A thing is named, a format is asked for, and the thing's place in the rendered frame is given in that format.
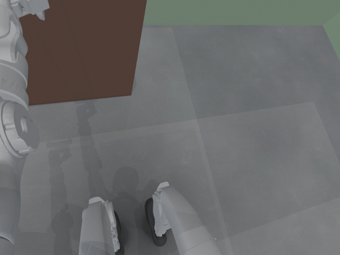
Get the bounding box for robot left upper arm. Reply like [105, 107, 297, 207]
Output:
[0, 100, 40, 255]

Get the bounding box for robot left forearm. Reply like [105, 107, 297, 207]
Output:
[0, 5, 29, 111]

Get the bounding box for right robot shin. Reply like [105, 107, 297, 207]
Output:
[153, 182, 171, 236]

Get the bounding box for robot left hand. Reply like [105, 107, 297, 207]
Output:
[0, 0, 49, 20]

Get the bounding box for robot right foot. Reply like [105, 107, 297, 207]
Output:
[145, 198, 167, 247]

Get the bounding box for cabinet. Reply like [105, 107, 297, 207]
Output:
[19, 0, 147, 106]

